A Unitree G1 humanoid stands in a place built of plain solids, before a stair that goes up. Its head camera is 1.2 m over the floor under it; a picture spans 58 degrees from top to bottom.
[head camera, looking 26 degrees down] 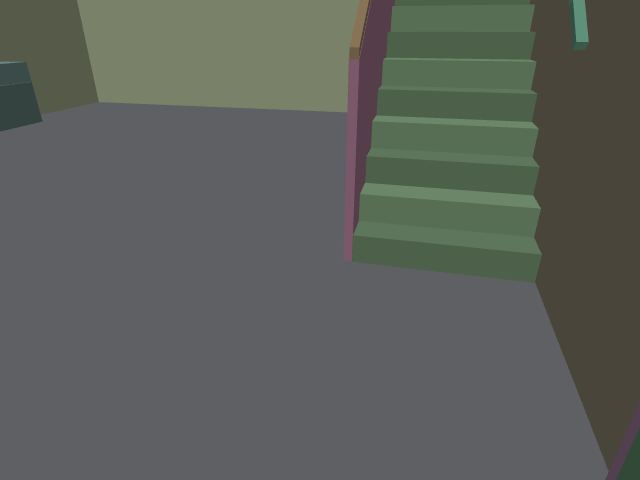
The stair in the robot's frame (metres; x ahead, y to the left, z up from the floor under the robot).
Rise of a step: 0.17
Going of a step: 0.21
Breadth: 0.98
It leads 14 degrees to the right of straight ahead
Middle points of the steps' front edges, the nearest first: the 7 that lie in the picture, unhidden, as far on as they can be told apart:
2.06 -0.66 0.17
2.26 -0.71 0.34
2.47 -0.75 0.51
2.67 -0.80 0.68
2.87 -0.85 0.85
3.08 -0.90 1.01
3.28 -0.95 1.18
